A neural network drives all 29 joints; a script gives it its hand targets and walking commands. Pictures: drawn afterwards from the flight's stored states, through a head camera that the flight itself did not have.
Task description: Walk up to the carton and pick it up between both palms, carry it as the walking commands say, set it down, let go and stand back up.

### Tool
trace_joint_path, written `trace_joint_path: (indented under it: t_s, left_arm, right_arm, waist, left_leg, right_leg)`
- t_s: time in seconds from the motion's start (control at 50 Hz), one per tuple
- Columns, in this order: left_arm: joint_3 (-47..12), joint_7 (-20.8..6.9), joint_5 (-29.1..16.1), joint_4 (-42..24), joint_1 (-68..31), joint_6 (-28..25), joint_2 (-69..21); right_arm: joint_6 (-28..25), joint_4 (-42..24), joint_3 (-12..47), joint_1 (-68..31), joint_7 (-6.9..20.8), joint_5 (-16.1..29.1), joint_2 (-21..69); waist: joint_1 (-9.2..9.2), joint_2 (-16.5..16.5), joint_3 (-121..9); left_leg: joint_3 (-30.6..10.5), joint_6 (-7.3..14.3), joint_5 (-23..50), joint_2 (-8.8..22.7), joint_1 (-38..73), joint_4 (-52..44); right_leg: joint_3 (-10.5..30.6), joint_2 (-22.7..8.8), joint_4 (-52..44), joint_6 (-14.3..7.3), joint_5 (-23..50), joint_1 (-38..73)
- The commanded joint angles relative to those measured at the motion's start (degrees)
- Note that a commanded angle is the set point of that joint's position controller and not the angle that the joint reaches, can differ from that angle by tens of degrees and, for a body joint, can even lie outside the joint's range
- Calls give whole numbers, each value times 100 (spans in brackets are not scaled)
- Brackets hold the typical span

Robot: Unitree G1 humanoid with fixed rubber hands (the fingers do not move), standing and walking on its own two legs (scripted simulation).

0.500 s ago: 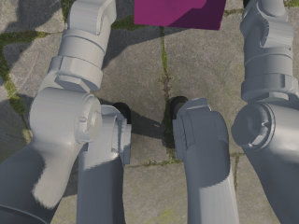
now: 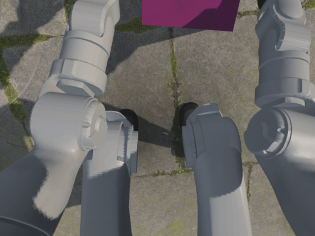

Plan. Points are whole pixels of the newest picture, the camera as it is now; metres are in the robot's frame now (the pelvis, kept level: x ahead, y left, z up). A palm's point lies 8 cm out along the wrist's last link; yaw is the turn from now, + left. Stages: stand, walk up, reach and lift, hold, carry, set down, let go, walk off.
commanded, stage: set down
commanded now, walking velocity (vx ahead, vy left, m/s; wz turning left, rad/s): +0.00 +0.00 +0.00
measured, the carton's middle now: out of the picture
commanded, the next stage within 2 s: none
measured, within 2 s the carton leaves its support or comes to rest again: rests again in 0.22 s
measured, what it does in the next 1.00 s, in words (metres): stands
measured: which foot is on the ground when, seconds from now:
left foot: down 0.00-1.00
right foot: down 0.00-1.00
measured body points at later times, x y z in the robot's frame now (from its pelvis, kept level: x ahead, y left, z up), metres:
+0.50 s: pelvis +0.01 +0.00 +0.00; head +0.40 +0.00 +0.20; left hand +0.56 +0.08 -0.22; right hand +0.53 -0.21 -0.22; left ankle +0.10 +0.11 -0.36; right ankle +0.11 -0.12 -0.36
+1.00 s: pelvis +0.01 +0.00 +0.00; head +0.40 +0.00 +0.20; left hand +0.55 +0.08 -0.24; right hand +0.51 -0.20 -0.24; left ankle +0.10 +0.11 -0.36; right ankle +0.11 -0.12 -0.36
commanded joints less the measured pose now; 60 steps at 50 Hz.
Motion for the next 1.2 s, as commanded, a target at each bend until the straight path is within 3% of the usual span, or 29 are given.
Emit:
trace_joint_path:
  t_s: [0.0, 0.02, 0.06, 0.1, 0.14, 0.16, 0.2, 0.24, 0.28, 0.32, 0.38, 0.44, 0.46, 0.52, 0.56, 0.58, 0.62, 0.72, 0.74, 0.78, 0.8, 0.82, 0.86, 0.88, 0.94, 1.0, 1.06, 1.08, 1.18]
  left_arm:
    - [-1171, -1094, -173, 696, -2089, -169, -3765]
    - [-1163, -1071, -116, 568, -2189, -158, -3672]
    - [-1211, -1115, -199, 453, -2139, -189, -3736]
    - [-963, -1114, -15, 778, -1879, -171, -3575]
    - [-1022, -1110, -15, 715, -1884, -125, -3615]
    - [-937, -1129, -89, 665, -1965, -169, -3490]
    - [-992, -1101, 8, 772, -1831, -185, -3573]
    - [-1017, -1129, -102, 607, -1909, -189, -3533]
    - [-953, -1104, 74, 855, -1748, -165, -3519]
    - [-1002, -1127, 14, 758, -1685, -174, -3585]
    - [-860, -1084, 63, 880, -1567, -196, -3409]
    - [-860, -1097, -11, 706, -1727, -224, -3367]
    - [-804, -1084, 118, 798, -1596, -224, -3301]
    - [-785, -1051, 101, 850, -1576, -228, -3086]
    - [-847, -1034, 122, 930, -1541, -200, -3088]
    - [-757, -1012, 108, 685, -1630, -270, -2925]
    - [-844, -987, 4, 859, -1716, -260, -2874]
    - [-500, -745, 179, 911, -1292, -372, -1957]
    - [-454, -662, 140, 978, -1293, -348, -1540]
    - [-439, -531, 58, 887, -1438, -419, -1076]
    - [-303, -387, 132, 823, -1441, -480, -504]
    - [-291, -284, 69, 825, -1249, -518, -122]
    - [-252, 0, -52, 856, -1203, -604, 805]
    - [-320, 29, -168, 764, -1171, -672, 852]
    - [-446, 247, -430, 503, -1627, -782, 1440]
    - [-787, 359, -737, 284, -1833, -833, 1444]
    - [-980, 294, -960, 962, -1620, -688, 1374]
    - [-997, 258, -1028, 1118, -1397, -680, 1343]
    - [-1301, 218, -1297, 639, -2062, -674, 1425]
  right_arm:
    - [14, 616, 1523, -2299, 1174, 103, 3973]
    - [-27, 557, 1420, -2265, 1183, 91, 3914]
    - [19, 704, 1337, -1928, 1218, 18, 3977]
    - [-7, 538, 1370, -2035, 1215, 34, 4058]
    - [18, 768, 1195, -1894, 1184, -52, 3804]
    - [7, 619, 1348, -1989, 1179, -14, 3801]
    - [43, 1033, 1301, -1751, 1204, -40, 3953]
    - [41, 917, 1166, -1636, 1184, -128, 3795]
    - [-28, 814, 1231, -1852, 1166, -44, 3735]
    - [-16, 944, 1062, -1632, 1174, -165, 3707]
    - [-40, 805, 1154, -1662, 1197, -100, 3788]
    - [-13, 873, 1030, -1344, 1165, -316, 3656]
    - [-71, 778, 1090, -1602, 1166, -180, 3633]
    - [-71, 926, 1023, -1415, 1143, -179, 3625]
    - [-85, 943, 889, -1472, 1132, -271, 3384]
    - [-103, 1013, 956, -1352, 1100, -206, 3476]
    - [-170, 782, 816, -1545, 1035, -257, 3105]
    - [-300, 1074, 631, -1057, 753, -345, 2393]
    - [-338, 1109, 332, -874, 640, -480, 1812]
    - [-421, 964, 273, -966, 527, -447, 1405]
    - [-483, 876, 231, -1011, 376, -419, 738]
    - [-540, 1243, 247, -741, 220, -380, 426]
    - [-681, 1132, 8, -644, -92, -401, -797]
    - [-795, 1012, 247, -669, -124, -211, -474]
    - [-1024, 610, 414, -1064, -356, 151, -1240]
    - [-1159, 605, 563, -1225, -449, 476, -1350]
    - [-1084, 1301, 574, -999, -508, 404, -1547]
    - [-1101, 1096, 589, -1011, -479, 495, -1448]
    - [-1078, 1092, 727, -1347, -456, 753, -1625]
  waist:
    - [-833, -142, -5037]
    - [-786, 132, -5046]
    - [-958, -127, -4952]
    - [-708, -162, -4706]
    - [-824, 13, -4822]
    - [-842, -313, -4750]
    - [-731, 7, -4649]
    - [-961, -135, -4581]
    - [-727, 136, -4676]
    - [-932, 239, -4634]
    - [-760, -50, -4628]
    - [-996, -112, -4617]
    - [-746, 4, -4521]
    - [-845, -194, -4596]
    - [-797, 217, -4686]
    - [-873, -144, -4716]
    - [-1000, 148, -4852]
    - [-835, -39, -4798]
    - [-1033, -9, -4797]
    - [-1060, -46, -5159]
    - [-861, 125, -5088]
    - [-873, -208, -5089]
    - [-1045, 28, -5274]
    - [-911, -216, -5426]
    - [-1059, -38, -6140]
    - [-1013, 87, -6489]
    - [-1293, -99, -6023]
    - [-1146, -225, -5841]
    - [-1307, 23, -6277]
  left_leg:
    - [205, 182, 1673, -46, 1744, -434]
    - [241, 137, 1590, -47, 1719, -498]
    - [202, 179, 1618, -40, 1700, -496]
    - [207, 239, 1556, -32, 1523, -535]
    - [179, 189, 1417, -27, 1567, -523]
    - [180, 208, 1370, -53, 1435, -485]
    - [268, 150, 1465, -20, 1495, -503]
    - [199, 152, 1477, -17, 1411, -474]
    - [277, 156, 1531, -19, 1640, -456]
    - [271, 113, 1571, -20, 1563, -471]
    - [200, 199, 1686, -1, 1640, -544]
    - [197, 170, 1542, -9, 1512, -506]
    - [273, 164, 1568, 13, 1492, -534]
    - [150, 187, 1608, 41, 1511, -523]
    - [175, 105, 1754, 31, 1738, -510]
    - [186, 166, 1606, 17, 1631, -506]
    - [144, 130, 1653, 87, 1768, -538]
    - [244, 61, 1578, 107, 1599, -535]
    - [143, 7, 1624, 144, 1845, -574]
    - [104, 1, 1825, 179, 2073, -582]
    - [206, -71, 1735, 190, 2086, -625]
    - [219, -94, 1822, 191, 1975, -593]
    - [215, -168, 1869, 249, 2079, -553]
    - [193, -88, 2024, 236, 1991, -553]
    - [207, -212, 2298, 326, 2506, -365]
    - [122, -207, 2665, 370, 2872, -311]
    - [72, -214, 1968, 372, 2229, -381]
    - [51, -147, 1912, 369, 2089, -432]
    - [87, -186, 1722, 453, 2562, -469]
  right_leg:
    - [-41, 90, -219, -217, 1908, 1939]
    - [-26, 119, -231, -278, 1906, 1850]
    - [-94, 120, -253, -205, 1825, 1804]
    - [-84, 131, -228, -173, 1814, 1659]
    - [-23, 93, -183, -214, 1711, 1787]
    - [-59, 95, -200, -208, 1776, 1859]
    - [21, 99, -239, -251, 1838, 1793]
    - [38, 96, -238, -268, 1865, 1859]
    - [28, 100, -271, -221, 1724, 1750]
    - [25, 93, -244, -273, 1852, 1720]
    - [-50, 117, -218, -163, 1884, 1692]
    - [-16, 99, -202, -232, 1884, 1847]
    - [-20, 120, -271, -175, 1808, 1628]
    - [-91, 77, -151, -155, 1933, 1689]
    - [-9, 38, -178, -187, 1904, 1664]
    - [-87, 91, -170, -164, 1934, 1731]
    - [-88, 56, -146, -136, 1786, 1735]
    - [-66, 55, -295, -98, 1917, 1844]
    - [-130, -10, -200, -100, 1939, 1910]
    - [-153, -14, -198, -53, 1993, 1914]
    - [-93, -17, -319, -75, 1933, 2055]
    - [-118, -57, -288, -19, 2175, 2269]
    - [-97, -91, -351, -51, 2200, 2248]
    - [-108, -108, -290, 12, 2420, 2287]
    - [-120, -187, -277, 5, 2875, 2603]
    - [-173, -223, -229, 17, 2992, 2281]
    - [-152, -325, -270, -47, 2549, 2421]
    - [-180, -309, -303, -38, 2389, 2175]
    - [-206, -364, -458, -133, 2294, 2323]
